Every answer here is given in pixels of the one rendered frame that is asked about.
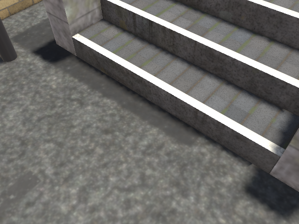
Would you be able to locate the stairs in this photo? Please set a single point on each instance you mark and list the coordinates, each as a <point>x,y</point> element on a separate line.
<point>228,68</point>

